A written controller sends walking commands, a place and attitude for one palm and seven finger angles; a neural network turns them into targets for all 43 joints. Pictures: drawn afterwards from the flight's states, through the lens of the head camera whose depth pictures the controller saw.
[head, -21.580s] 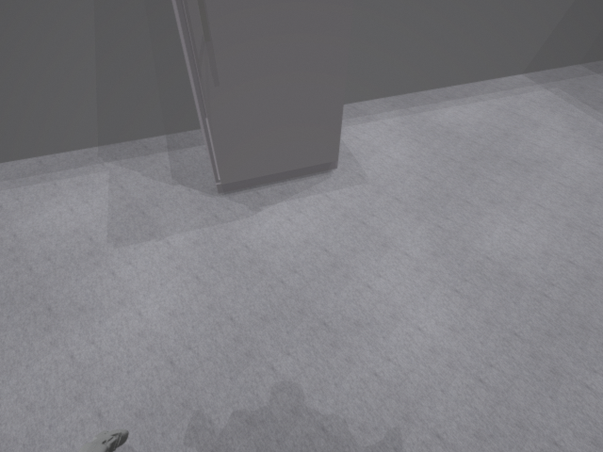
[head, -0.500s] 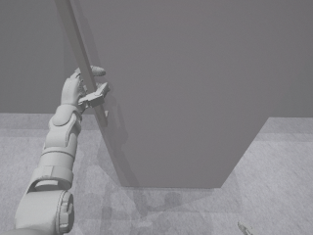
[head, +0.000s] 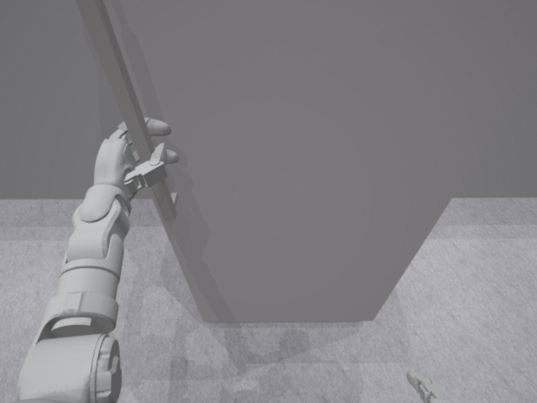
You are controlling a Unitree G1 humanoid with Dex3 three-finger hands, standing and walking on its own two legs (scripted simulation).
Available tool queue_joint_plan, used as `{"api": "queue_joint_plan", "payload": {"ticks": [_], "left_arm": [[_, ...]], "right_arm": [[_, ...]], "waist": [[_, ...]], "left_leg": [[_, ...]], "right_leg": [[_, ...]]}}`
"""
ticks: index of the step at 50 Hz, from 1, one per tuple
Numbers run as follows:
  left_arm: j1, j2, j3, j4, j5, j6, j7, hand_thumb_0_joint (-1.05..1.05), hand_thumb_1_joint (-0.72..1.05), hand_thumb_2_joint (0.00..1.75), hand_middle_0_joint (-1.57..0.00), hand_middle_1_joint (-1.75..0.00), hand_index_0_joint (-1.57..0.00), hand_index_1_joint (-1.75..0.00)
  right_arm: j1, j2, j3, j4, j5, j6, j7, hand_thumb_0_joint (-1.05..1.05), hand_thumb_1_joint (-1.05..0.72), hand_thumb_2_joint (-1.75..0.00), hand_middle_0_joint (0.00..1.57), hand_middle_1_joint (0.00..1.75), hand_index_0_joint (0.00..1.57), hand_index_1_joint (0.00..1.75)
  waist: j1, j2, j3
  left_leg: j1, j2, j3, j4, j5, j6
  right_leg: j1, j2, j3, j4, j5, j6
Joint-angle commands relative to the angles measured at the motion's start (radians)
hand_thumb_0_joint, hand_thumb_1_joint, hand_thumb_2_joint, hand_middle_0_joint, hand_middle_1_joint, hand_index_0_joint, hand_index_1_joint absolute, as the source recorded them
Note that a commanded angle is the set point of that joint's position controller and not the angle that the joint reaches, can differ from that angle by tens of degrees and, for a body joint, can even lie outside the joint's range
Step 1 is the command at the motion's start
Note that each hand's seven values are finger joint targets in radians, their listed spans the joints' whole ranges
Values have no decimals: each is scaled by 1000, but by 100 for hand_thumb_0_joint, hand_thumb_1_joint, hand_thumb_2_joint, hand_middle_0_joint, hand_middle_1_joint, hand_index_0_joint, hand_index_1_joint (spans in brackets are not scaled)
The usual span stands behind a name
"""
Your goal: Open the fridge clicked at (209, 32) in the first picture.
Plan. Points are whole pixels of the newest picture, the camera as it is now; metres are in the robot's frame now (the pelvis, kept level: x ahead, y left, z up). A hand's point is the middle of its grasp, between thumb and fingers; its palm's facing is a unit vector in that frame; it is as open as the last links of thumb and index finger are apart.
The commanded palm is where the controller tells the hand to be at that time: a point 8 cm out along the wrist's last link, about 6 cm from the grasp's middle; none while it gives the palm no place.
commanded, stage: grip the handle and tug to test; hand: left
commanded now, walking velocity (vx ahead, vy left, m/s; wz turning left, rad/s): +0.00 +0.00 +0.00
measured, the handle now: (137, 110) +0.46 +0.20 +0.21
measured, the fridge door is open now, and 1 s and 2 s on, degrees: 0 4 26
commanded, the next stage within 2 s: pull the door a little, standing still in 0.28 s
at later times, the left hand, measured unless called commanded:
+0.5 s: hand (157, 170) +0.40 +0.17 +0.15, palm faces +0.02 -1.00 +0.00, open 5.6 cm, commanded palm +0.36 +0.22 +0.15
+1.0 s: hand (153, 196) +0.35 +0.17 +0.15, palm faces +0.00 -1.00 -0.03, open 6.2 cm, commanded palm +0.28 +0.21 +0.15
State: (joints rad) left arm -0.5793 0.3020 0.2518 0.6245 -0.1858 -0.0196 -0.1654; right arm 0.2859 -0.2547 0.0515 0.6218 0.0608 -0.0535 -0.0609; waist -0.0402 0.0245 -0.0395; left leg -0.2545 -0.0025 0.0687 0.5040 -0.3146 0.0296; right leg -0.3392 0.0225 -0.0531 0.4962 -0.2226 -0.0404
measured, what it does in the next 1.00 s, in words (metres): shifts its weight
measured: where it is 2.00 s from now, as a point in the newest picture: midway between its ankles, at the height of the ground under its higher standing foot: outside the picture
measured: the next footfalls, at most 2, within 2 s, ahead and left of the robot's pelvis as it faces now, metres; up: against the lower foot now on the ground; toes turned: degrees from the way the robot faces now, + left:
right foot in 1.40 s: +0.14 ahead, -0.06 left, +0.00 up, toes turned -2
left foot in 1.80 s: +0.02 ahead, +0.08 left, +0.00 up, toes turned +15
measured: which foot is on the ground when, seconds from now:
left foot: down 0.00-1.00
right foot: down 0.00-1.00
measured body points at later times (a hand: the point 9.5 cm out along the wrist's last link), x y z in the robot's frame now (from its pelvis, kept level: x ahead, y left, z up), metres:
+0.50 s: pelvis +0.03 +0.00 +0.00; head +0.04 +0.00 +0.45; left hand +0.40 +0.23 +0.15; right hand +0.18 -0.24 -0.09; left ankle -0.04 +0.10 -0.74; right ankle +0.02 -0.09 -0.74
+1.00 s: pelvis +0.08 +0.01 +0.01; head +0.06 +0.00 +0.46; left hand +0.35 +0.22 +0.15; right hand +0.21 -0.23 -0.08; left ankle -0.03 +0.11 -0.72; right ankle +0.02 -0.08 -0.73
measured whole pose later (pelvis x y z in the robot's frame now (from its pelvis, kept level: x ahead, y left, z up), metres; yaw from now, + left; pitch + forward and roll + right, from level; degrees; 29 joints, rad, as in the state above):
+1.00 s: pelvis +0.08 +0.01 +0.01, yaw -7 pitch +4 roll -1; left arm 0.21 0.21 0.24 -0.32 -0.26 0.19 -0.09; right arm 0.26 -0.24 0.04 0.52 0.05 0.00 -0.01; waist 0.00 0.05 -0.11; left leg -0.11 -0.01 0.07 0.46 -0.33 0.01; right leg -0.22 0.03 -0.03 0.45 -0.26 -0.03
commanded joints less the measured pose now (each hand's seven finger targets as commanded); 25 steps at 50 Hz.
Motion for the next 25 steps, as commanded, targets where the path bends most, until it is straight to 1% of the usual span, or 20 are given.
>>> {"api": "queue_joint_plan", "payload": {"ticks": [1,2,3,4,5,7,9,10,11,13,14,15,16,17,18,19,20,22,24,25], "left_arm": [[-318,218,65,-296,-24,-75,-9,0,90,90,-45,-140,-45,-140],[-309,222,75,-323,-28,-74,-10,0,90,90,-45,-140,-45,-140],[-280,231,85,-358,-27,-75,-11,0,90,90,-45,-140,-45,-140],[-234,213,81,-374,-30,-70,-12,0,90,90,-45,-140,-45,-140],[-212,217,87,-404,-31,-66,-13,0,90,90,-45,-140,-45,-140],[-177,201,74,-450,-31,-56,-12,0,90,90,-45,-140,-45,-140],[-132,167,55,-485,-36,-36,-13,0,90,90,-45,-140,-45,-140],[-108,187,75,-491,-37,-25,-11,0,90,90,-45,-140,-45,-140],[-89,207,86,-494,-34,-15,-9,0,90,90,-45,-140,-45,-140],[-36,200,98,-544,-39,4,-10,0,90,90,-45,-140,-45,-140],[-31,203,99,-550,-39,17,-11,0,90,90,-45,-140,-45,-140],[-44,186,84,-556,-41,29,-12,0,90,90,-45,-140,-45,-140],[-18,212,108,-568,-40,35,-7,0,90,90,-45,-140,-45,-140],[-23,174,74,-603,-40,42,-9,0,90,90,-45,-140,-45,-140],[5,187,96,-621,-42,49,-3,0,90,90,-45,-140,-45,-140],[16,163,70,-640,-38,55,-3,0,90,90,-45,-140,-45,-140],[-52,171,65,-633,-36,62,3,0,90,90,-45,-140,-45,-140],[-151,131,15,-605,-33,78,17,0,90,90,-45,-140,-45,-140],[-117,119,19,-622,-30,86,28,0,90,90,-45,-140,-45,-140],[-91,115,17,-637,-28,87,29,0,90,90,-45,-140,-45,-140]], "right_arm": [[-51,-128,-53,-145,2,-49,-1,0,-90,-90,20,30,20,30],[-55,-128,-55,-148,2,-51,1,0,-90,-90,20,30,20,30],[-59,-128,-57,-154,2,-51,2,0,-90,-90,20,30,20,30],[-66,-125,-58,-162,3,-52,4,0,-90,-90,20,30,20,30],[-71,-124,-58,-166,2,-52,6,0,-90,-90,20,30,20,30],[-76,-122,-60,-172,3,-50,8,0,-90,-90,20,30,20,30],[-80,-119,-63,-174,5,-51,13,0,-90,-90,20,30,20,30],[-78,-124,-64,-175,3,-48,12,0,-90,-90,20,30,20,30],[-81,-128,-65,-176,4,-43,10,0,-90,-90,20,30,20,30],[-92,-121,-66,-186,3,-41,12,0,-90,-90,20,30,20,30],[-93,-121,-65,-183,5,-37,11,0,-90,-90,20,30,20,30],[-95,-119,-63,-183,4,-36,11,0,-90,-90,20,30,20,30],[-96,-122,-68,-184,6,-30,9,0,-90,-90,20,30,20,30],[-105,-115,-65,-190,6,-31,11,0,-90,-90,20,30,20,30],[-103,-114,-66,-190,4,-32,13,0,-90,-90,20,30,20,30],[-106,-111,-66,-191,4,-30,15,0,-90,-90,20,30,20,30],[-99,-114,-65,-180,3,-27,12,0,-90,-90,20,30,20,30],[-94,-115,-65,-167,4,-22,6,0,-90,-90,20,30,20,30],[-91,-112,-70,-168,0,-22,5,0,-90,-90,20,30,20,30],[-93,-111,-69,-172,-3,-23,6,0,-90,-90,20,30,20,30]], "waist": [[53,-11,-340],[54,-20,-340],[66,-12,-356],[74,-11,-364],[79,4,-367],[80,14,-368],[77,11,-350],[81,-6,-359],[83,-14,-342],[91,-11,-352],[88,4,-348],[80,-12,-329],[87,-11,-335],[81,29,-329],[90,14,-339],[87,46,-340],[69,22,-332],[40,13,-297],[52,8,-337],[61,28,-358]], "left_leg": [[42,6,-51,-41,381,5],[47,8,-50,-42,386,7],[48,8,-50,-45,405,4],[61,10,-46,-43,427,5],[64,10,-44,-44,448,2],[80,12,-45,-43,488,0],[99,17,-42,-38,516,-2],[95,18,-43,-39,524,-2],[91,18,-41,-41,530,-2],[93,16,-35,-43,548,-1],[96,15,-33,-42,555,-2],[93,15,-34,-44,545,-3],[99,18,-34,-41,567,-3],[111,17,-31,-41,585,-4],[120,18,-37,-36,619,-7],[134,19,-34,-33,642,-11],[141,19,-40,-29,641,-12],[145,23,-48,-26,611,-11],[167,23,-51,-19,650,-14],[174,22,-51,-15,682,-18]], "right_leg": [[274,-22,46,-10,401,3],[274,-20,45,-10,411,5],[293,-20,47,-5,421,2],[299,-20,48,-3,441,2],[306,-22,47,-2,458,2],[306,-22,44,0,477,3],[290,-19,41,-4,492,5],[302,-18,40,-2,501,5],[310,-19,40,-3,508,5],[333,-22,42,0,548,8],[329,-22,43,-1,555,8],[319,-21,39,-4,553,9],[330,-22,39,-3,556,8],[318,-22,40,-3,569,9],[325,-21,37,0,585,8],[316,-22,37,1,590,8],[297,-18,34,-3,587,10],[249,-15,28,-13,544,12],[261,-14,27,-6,559,11],[275,-16,27,0,578,10]]}}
